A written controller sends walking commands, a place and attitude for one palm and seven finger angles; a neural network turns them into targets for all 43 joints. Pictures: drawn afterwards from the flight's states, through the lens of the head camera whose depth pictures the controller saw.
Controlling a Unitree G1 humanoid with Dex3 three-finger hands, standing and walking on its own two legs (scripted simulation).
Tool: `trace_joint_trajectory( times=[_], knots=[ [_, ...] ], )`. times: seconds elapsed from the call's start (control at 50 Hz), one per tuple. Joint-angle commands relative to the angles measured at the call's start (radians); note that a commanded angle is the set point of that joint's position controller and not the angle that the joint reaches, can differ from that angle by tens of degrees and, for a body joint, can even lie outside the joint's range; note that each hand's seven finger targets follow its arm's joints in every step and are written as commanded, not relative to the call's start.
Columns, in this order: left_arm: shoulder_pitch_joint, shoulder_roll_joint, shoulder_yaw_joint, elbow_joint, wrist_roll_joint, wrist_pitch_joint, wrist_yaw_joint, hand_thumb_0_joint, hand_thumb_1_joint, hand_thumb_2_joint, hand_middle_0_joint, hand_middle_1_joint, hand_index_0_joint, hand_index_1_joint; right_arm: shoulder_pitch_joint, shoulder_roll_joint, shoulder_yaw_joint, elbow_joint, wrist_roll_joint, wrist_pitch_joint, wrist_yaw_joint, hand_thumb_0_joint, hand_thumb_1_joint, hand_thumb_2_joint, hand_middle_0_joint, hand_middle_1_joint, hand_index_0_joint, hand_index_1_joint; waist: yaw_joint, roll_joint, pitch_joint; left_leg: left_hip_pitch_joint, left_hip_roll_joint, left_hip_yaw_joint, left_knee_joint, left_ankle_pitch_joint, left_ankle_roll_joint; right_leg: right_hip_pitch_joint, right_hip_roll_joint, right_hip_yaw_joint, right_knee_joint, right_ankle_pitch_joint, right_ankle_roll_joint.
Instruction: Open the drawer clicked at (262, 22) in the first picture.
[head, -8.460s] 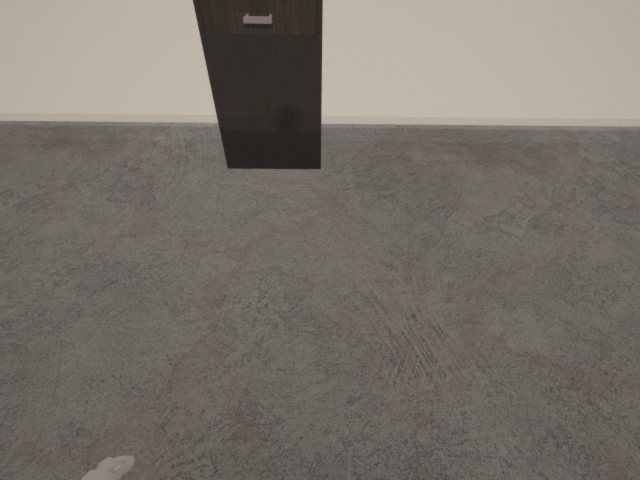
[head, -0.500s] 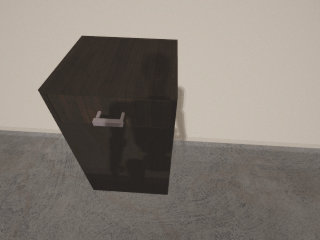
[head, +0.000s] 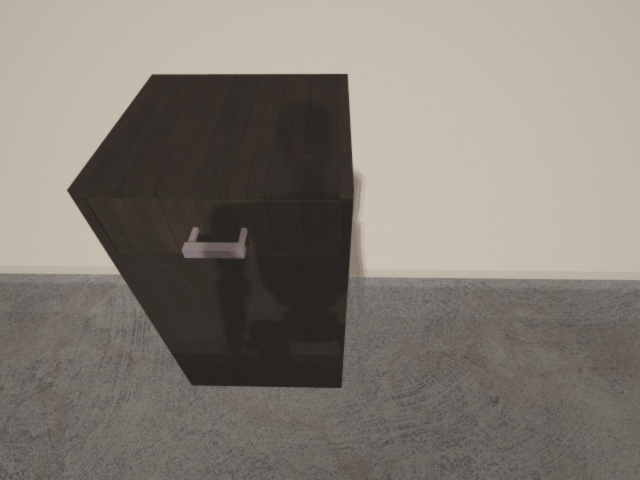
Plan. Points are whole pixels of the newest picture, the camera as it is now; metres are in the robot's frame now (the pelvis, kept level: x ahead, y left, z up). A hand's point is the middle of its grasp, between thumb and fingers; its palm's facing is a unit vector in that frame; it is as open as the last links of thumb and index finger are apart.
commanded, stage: look again from close up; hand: left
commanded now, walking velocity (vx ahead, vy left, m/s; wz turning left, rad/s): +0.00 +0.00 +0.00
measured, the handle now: (216, 241) +0.51 +0.22 -0.04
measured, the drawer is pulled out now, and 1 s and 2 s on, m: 0.00 0.00 0.00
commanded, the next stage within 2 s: raise the hand with hooked fingers in 0.28 s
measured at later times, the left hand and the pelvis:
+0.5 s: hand out of the picture +0.11 +0.21 -0.12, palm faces -0.07 -0.89 -0.45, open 7.4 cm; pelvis +0.01 +0.01 +0.00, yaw -1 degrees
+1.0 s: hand (159, 431) +0.19 +0.22 -0.04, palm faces +0.10 -0.06 -0.99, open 9.8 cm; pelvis +0.00 -0.03 -0.05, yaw +0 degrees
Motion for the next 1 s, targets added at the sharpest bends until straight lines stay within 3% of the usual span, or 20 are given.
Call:
trace_joint_trajectory(
  times=[0.0, 0.12, 0.34, 0.36, 0.38, 0.4, 0.42, 0.44, 0.46, 0.48, 0.52, 0.6, 0.62, 0.66, 0.72, 0.8, 0.82, 0.88, 0.92, 0.98],
  knots=[
    [0.044, 0.095, 0.014, -0.044, -0.006, -0.018, 0.004, 0.000, 0.900, 0.900, -0.200, -0.300, -0.200, -0.300, 0.068, -0.084, -0.005, -0.026, 0.007, -0.030, -0.013, 0.000, -0.900, -0.900, 0.200, 0.300, 0.200, 0.300, 0.008, -0.046, 0.074, -0.081, 0.108, -0.119, -0.153, 0.159, 0.021, 0.072, -0.089, 0.113, -0.086, 0.096, -0.036],
    [0.032, 0.107, 0.013, -0.046, -0.006, -0.006, 0.004, 0.000, 0.900, 0.900, -0.200, -0.300, -0.200, -0.300, 0.067, -0.090, -0.001, -0.001, 0.005, -0.024, -0.014, 0.000, -0.900, -0.900, 0.200, 0.300, 0.200, 0.300, 0.013, -0.041, 0.137, -0.085, 0.105, -0.115, -0.194, 0.139, 0.020, 0.069, -0.087, 0.109, -0.095, 0.096, -0.029],
    [0.015, 0.119, 0.020, -0.048, -0.008, -0.001, 0.005, 0.000, 0.900, 0.900, -0.200, -0.300, -0.200, -0.300, 0.043, -0.104, 0.000, 0.031, 0.005, -0.029, -0.020, 0.000, -0.900, -0.900, 0.200, 0.300, 0.200, 0.300, 0.016, -0.031, 0.073, 0.008, 0.113, -0.102, -0.199, 0.283, 0.019, 0.125, -0.096, 0.099, -0.092, 0.189, -0.019],
    [0.078, 0.171, 0.023, -0.012, 0.006, -0.012, 0.045, 0.000, 0.900, 0.900, -0.200, -0.300, -0.200, -0.300, -0.068, -0.147, -0.017, -0.043, 0.021, -0.029, -0.013, 0.000, -0.900, -0.900, 0.200, 0.300, 0.200, 0.300, 0.051, -0.178, 0.117, -0.070, 0.136, -0.071, -0.003, 0.378, -0.013, 0.080, -0.143, 0.135, -0.081, 0.563, 0.001],
    [-0.762, 0.507, 0.038, -1.484, 0.198, -0.169, 0.053, 0.000, 0.877, 0.890, -0.202, -0.315, -0.202, -0.315, -0.077, -0.315, -0.028, -0.374, 0.065, -0.165, -0.052, 0.000, -0.900, -0.900, 0.200, 0.300, 0.200, 0.300, -0.051, 0.140, -0.383, 0.173, 0.029, -0.090, -0.128, 0.477, 0.018, 0.149, -0.009, 0.188, 0.015, 0.383, -0.027],
    [-0.304, 0.414, 0.039, -1.211, 0.217, -0.080, 0.119, 0.000, 0.853, 0.880, -0.203, -0.330, -0.203, -0.330, -0.173, -0.231, -0.023, -0.347, 0.048, -0.263, -0.087, 0.000, -0.900, -0.900, 0.200, 0.300, 0.200, 0.300, 0.033, 0.274, -0.304, 0.238, 0.075, -0.080, -0.147, 0.666, -0.020, 0.046, -0.003, 0.084, 0.057, 0.088, -0.045],
    [-0.250, 0.302, 0.002, -1.158, 0.158, -0.009, 0.175, 0.000, 0.830, 0.870, -0.205, -0.345, -0.205, -0.345, -0.147, -0.226, -0.049, -0.278, 0.060, -0.292, -0.088, 0.000, -0.900, -0.900, 0.200, 0.300, 0.200, 0.300, 0.009, 0.263, -0.218, 0.135, 0.070, -0.073, -0.155, 0.525, -0.062, -0.026, 0.008, 0.039, 0.094, -0.038, -0.027],
    [0.022, 0.117, -0.095, -1.003, 0.196, 0.078, 0.184, 0.000, 0.807, 0.860, -0.207, -0.360, -0.207, -0.360, -0.129, -0.167, -0.037, -0.275, 0.066, -0.294, -0.084, 0.000, -0.900, -0.900, 0.200, 0.300, 0.200, 0.300, 0.009, 0.150, -0.138, 0.065, 0.078, -0.089, -0.164, 0.435, -0.058, -0.074, 0.008, 0.023, 0.093, -0.067, -0.013],
    [-0.117, 0.138, -0.126, -1.181, 0.236, 0.068, 0.187, 0.000, 0.783, 0.850, -0.208, -0.375, -0.208, -0.375, -0.173, -0.199, -0.036, -0.355, 0.066, -0.302, -0.074, 0.000, -0.900, -0.900, 0.200, 0.300, 0.200, 0.300, 0.000, 0.109, -0.036, -0.002, 0.062, -0.105, -0.147, 0.338, -0.048, -0.090, 0.002, 0.025, 0.065, -0.028, -0.015],
    [-0.100, 0.230, -0.070, -1.192, 0.338, 0.054, 0.214, 0.000, 0.760, 0.840, -0.210, -0.390, -0.210, -0.390, -0.197, -0.244, -0.049, -0.370, 0.043, -0.301, -0.073, 0.000, -0.900, -0.900, 0.200, 0.300, 0.200, 0.300, -0.003, 0.069, -0.070, -0.033, 0.048, -0.115, -0.103, 0.271, -0.037, -0.102, 0.015, 0.053, 0.035, 0.008, -0.027],
    [-0.033, 0.272, -0.044, -1.143, 0.515, 0.054, 0.263, 0.000, 0.713, 0.820, -0.213, -0.420, -0.213, -0.420, -0.216, -0.261, -0.055, -0.447, 0.012, -0.261, -0.054, 0.000, -0.900, -0.900, 0.200, 0.300, 0.200, 0.300, -0.002, -0.068, -0.037, -0.144, 0.013, -0.124, -0.034, 0.213, -0.021, -0.154, 0.027, 0.071, 0.047, -0.014, -0.044],
    [0.374, 0.177, -0.071, -0.982, 0.817, 0.061, 0.315, 0.000, 0.620, 0.780, -0.220, -0.480, -0.220, -0.480, -0.297, -0.246, -0.092, -0.582, -0.022, -0.117, 0.016, 0.000, -0.900, -0.900, 0.200, 0.300, 0.200, 0.300, 0.109, -0.285, -0.011, -0.270, -0.007, -0.051, 0.034, 0.147, -0.030, -0.178, 0.040, 0.093, 0.048, -0.106, -0.058],
    [0.430, 0.197, -0.037, -0.964, 0.867, 0.044, 0.319, 0.000, 0.597, 0.770, -0.222, -0.495, -0.222, -0.495, -0.307, -0.244, -0.097, -0.598, -0.017, -0.072, 0.036, 0.000, -0.900, -0.900, 0.200, 0.300, 0.200, 0.300, 0.139, -0.279, -0.028, -0.303, -0.014, -0.037, 0.040, 0.173, -0.034, -0.140, 0.038, 0.124, 0.061, -0.028, -0.067],
    [0.384, 0.243, -0.018, -1.063, 0.945, -0.010, 0.334, 0.000, 0.550, 0.750, -0.225, -0.525, -0.225, -0.525, -0.371, -0.236, -0.084, -0.659, -0.006, -0.019, 0.064, 0.000, -0.900, -0.900, 0.200, 0.300, 0.200, 0.300, 0.157, -0.253, -0.091, -0.335, -0.023, -0.020, 0.060, 0.178, -0.035, -0.114, 0.032, 0.143, 0.105, 0.051, -0.068],
    [0.269, 0.341, 0.065, -1.204, 1.040, -0.053, 0.394, 0.000, 0.480, 0.720, -0.230, -0.570, -0.230, -0.570, -0.393, -0.223, -0.082, -0.695, -0.015, 0.023, 0.078, 0.000, -0.900, -0.900, 0.200, 0.300, 0.200, 0.300, 0.169, -0.084, -0.159, -0.314, -0.030, -0.022, 0.100, 0.174, -0.030, -0.133, 0.037, 0.168, 0.153, 0.067, -0.074],
    [-0.068, 0.410, 0.104, -1.416, 1.124, -0.077, 0.509, 0.000, 0.387, 0.680, -0.237, -0.630, -0.237, -0.630, -0.352, -0.198, -0.097, -0.710, -0.055, 0.051, 0.065, 0.000, -0.900, -0.900, 0.200, 0.300, 0.200, 0.300, 0.095, 0.054, -0.357, -0.199, -0.028, -0.058, 0.227, 0.179, -0.008, -0.287, 0.030, 0.234, 0.213, 0.046, -0.070],
    [-0.225, 0.446, 0.116, -1.482, 1.127, -0.090, 0.534, 0.000, 0.363, 0.670, -0.238, -0.645, -0.238, -0.645, -0.349, -0.195, -0.094, -0.694, -0.063, 0.058, 0.053, 0.000, -0.900, -0.900, 0.200, 0.300, 0.200, 0.300, 0.059, 0.035, -0.354, -0.198, -0.031, -0.077, 0.268, 0.136, -0.002, -0.345, 0.026, 0.247, 0.216, -0.015, -0.061],
    [-0.245, 0.424, 0.080, -1.480, 1.091, -0.137, 0.556, 0.000, 0.293, 0.640, -0.243, -0.690, -0.243, -0.690, -0.333, -0.195, -0.091, -0.687, -0.056, 0.035, 0.032, 0.000, -0.900, -0.900, 0.200, 0.300, 0.200, 0.300, 0.023, 0.059, -0.363, -0.173, -0.035, -0.072, 0.339, 0.086, 0.001, -0.451, 0.017, 0.245, 0.220, -0.083, -0.058],
    [-0.271, 0.432, 0.078, -1.449, 1.078, -0.150, 0.551, 0.000, 0.247, 0.620, -0.247, -0.720, -0.247, -0.720, -0.338, -0.194, -0.084, -0.673, -0.062, 0.035, 0.028, 0.000, -0.900, -0.900, 0.200, 0.300, 0.200, 0.300, 0.006, 0.017, -0.323, -0.214, -0.041, -0.076, 0.366, 0.068, 0.005, -0.462, 0.015, 0.254, 0.211, -0.084, -0.053],
    [-0.214, 0.435, 0.082, -1.321, 1.056, -0.061, 0.512, 0.000, 0.177, 0.590, -0.252, -0.765, -0.252, -0.765, -0.357, -0.199, -0.075, -0.669, -0.050, 0.046, 0.028, 0.000, -0.900, -0.900, 0.200, 0.300, 0.200, 0.300, 0.025, 0.006, -0.319, -0.280, -0.043, -0.058, 0.312, 0.080, 0.006, -0.310, 0.015, 0.207, 0.192, 0.011, -0.038]
  ],
)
